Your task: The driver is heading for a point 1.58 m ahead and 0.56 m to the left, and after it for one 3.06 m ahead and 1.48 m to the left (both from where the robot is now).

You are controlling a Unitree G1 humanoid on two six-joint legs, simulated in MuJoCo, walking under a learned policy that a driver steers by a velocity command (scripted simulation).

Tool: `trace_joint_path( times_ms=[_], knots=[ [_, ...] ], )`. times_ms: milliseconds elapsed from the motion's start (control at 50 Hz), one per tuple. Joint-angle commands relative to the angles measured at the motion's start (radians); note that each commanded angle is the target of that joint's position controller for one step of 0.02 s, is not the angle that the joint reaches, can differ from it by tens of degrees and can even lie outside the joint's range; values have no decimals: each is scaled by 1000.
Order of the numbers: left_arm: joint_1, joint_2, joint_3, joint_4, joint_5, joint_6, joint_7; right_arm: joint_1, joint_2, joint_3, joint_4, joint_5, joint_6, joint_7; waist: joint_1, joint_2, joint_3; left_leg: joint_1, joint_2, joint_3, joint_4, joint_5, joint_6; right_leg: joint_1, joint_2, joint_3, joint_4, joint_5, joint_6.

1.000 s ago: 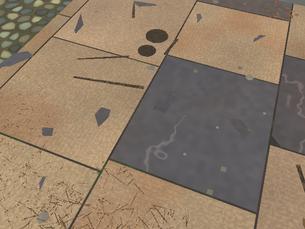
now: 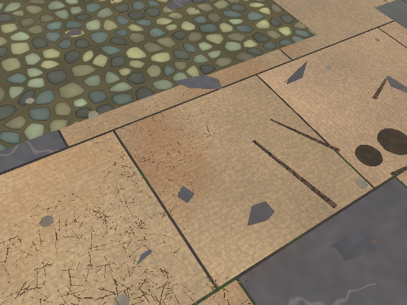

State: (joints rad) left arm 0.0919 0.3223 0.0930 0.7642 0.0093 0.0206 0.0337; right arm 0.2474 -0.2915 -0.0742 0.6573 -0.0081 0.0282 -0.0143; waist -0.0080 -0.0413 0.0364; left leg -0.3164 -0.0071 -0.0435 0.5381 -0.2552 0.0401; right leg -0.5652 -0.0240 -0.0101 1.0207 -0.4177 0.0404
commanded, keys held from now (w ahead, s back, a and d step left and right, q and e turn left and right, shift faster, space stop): q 0.28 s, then no key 0.72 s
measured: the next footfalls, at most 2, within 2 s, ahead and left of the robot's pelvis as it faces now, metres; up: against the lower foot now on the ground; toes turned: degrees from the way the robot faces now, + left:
right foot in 0.36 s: +0.08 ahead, -0.13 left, +0.00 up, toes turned +16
left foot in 0.68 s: +0.00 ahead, +0.13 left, +0.00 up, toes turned +12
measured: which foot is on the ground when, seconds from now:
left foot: down 0.00-0.36, up 0.38-0.66, down 0.68-1.00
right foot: up 0.00-0.34, down 0.36-1.00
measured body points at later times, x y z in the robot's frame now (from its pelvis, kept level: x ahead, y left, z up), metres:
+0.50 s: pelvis +0.01 -0.02 +0.00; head +0.05 -0.04 +0.45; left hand +0.09 +0.28 -0.09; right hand +0.24 -0.27 -0.09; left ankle -0.05 +0.10 -0.66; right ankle +0.04 -0.14 -0.74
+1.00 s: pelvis +0.00 +0.01 +0.00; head +0.01 +0.02 +0.45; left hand +0.03 +0.30 -0.13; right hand +0.21 -0.18 -0.11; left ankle -0.04 +0.12 -0.74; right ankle +0.04 -0.14 -0.74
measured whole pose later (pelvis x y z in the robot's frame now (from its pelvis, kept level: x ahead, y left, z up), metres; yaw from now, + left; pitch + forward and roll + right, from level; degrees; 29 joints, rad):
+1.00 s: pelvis +0.00 +0.01 +0.00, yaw +15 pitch -1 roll -1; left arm 0.20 0.27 0.03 0.84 0.01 0.00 0.01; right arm 0.20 -0.21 -0.02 0.69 -0.02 0.00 -0.01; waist 0.03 -0.01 0.03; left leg -0.21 -0.03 -0.06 0.55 -0.32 0.01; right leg -0.21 -0.04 0.03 0.51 -0.28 0.06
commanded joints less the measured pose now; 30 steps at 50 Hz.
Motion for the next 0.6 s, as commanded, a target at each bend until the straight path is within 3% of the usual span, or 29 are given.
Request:
trace_joint_path(
  times_ms=[20, 120, 200, 280, 320, 340, 360, 380, 400, 420, 440, 460, 480, 560, 600],
  knots=[
    [-7, 89, 29, -65, 5, -14, 8, -84, -149, -34, -96, 9, -26, -15, 33, 181, -118, 121, 209, -271, -207, 316, 170, -83, 7, 61, 141, 74, 13],
    [-58, 49, 10, -95, -7, -24, -2, -30, -169, -42, -95, 14, -16, -30, -2, 186, -125, 214, 187, -307, -167, 334, 177, -72, 29, 78, -90, 105, 36],
    [-65, 54, 6, -104, -15, -33, -19, -37, -192, -51, -112, 11, -3, -24, -16, 203, -126, 174, 188, -386, -145, 326, 195, 39, 53, 85, -236, 52, 33],
    [-33, 64, 9, -107, -21, -47, -33, -70, -192, -53, -128, 22, 7, -13, -8, 212, -141, 181, 169, -472, -108, 416, 189, 138, 73, 92, -382, 36, 15],
    [30, 64, 11, -90, -17, -54, -42, -107, -176, -46, -136, 34, 12, -16, 30, 205, -159, 169, 135, -453, -61, 406, 146, 255, 62, 67, -578, 178, -9],
    [55, 78, 16, -82, -8, -56, -43, -100, -156, -40, -137, 35, 13, -21, 35, 180, -167, 113, 100, -425, -30, 304, 102, 359, 16, 82, -660, 317, -32],
    [63, 134, 25, -94, 11, -53, -38, -52, -104, -25, -136, 16, 11, -22, 6, 20, -192, 0, 15, -324, 120, 57, 43, 476, -160, 238, -678, 463, -95],
    [44, 192, 34, -89, 31, -44, -37, -24, -106, -27, -150, 17, 1, -21, -36, -231, -129, -202, -148, -159, 266, -341, -19, 488, -324, 455, -695, 681, -271],
    [38, 141, 24, -105, 27, -50, -34, -31, -188, -50, -137, 0, -10, -22, -4, -191, -127, -231, -95, -150, 497, -420, -71, 440, -405, 524, -707, 670, -372],
    [11, 112, 14, -114, 16, -51, -28, -35, -220, -66, -116, 12, -10, -19, -7, -118, -107, -242, -82, -155, 604, -360, -86, 424, -351, 442, -697, 626, -347],
    [-21, 95, 9, -116, 5, -49, -24, -27, -196, -64, -93, 15, -2, -21, -21, -77, -88, -247, -77, -154, 635, -303, -102, 417, -281, 357, -681, 574, -294],
    [-32, 80, 3, -116, -9, -48, -22, -29, -170, -58, -87, 12, 7, -24, -17, -77, -75, -261, -74, -157, 643, -262, -116, 425, -249, 313, -673, 569, -268],
    [-27, 71, -4, -111, -12, -45, -20, -31, -134, -47, -83, 14, 11, -21, -15, -76, -73, -242, -74, -147, 628, -233, -126, 420, -224, 271, -669, 607, -262],
    [0, 71, -8, -92, -6, -27, -19, -91, -43, -5, -100, 11, 4, -13, 19, -142, -109, -84, -9, -21, 277, -201, -140, 440, -163, 168, -651, 634, -246],
    [44, 102, -1, -79, -11, -18, -21, -101, -58, -6, -97, 20, 1, -9, 44, -168, -114, -11, -9, 15, 127, -167, -135, 446, -179, 193, -640, 629, -257]
  ],
)
Keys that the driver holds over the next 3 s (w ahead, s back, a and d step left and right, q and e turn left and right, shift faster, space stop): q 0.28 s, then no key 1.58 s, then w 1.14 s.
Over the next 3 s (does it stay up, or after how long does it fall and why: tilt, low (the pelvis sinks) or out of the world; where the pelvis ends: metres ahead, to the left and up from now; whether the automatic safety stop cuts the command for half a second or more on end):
stays up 0.47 0.13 0.00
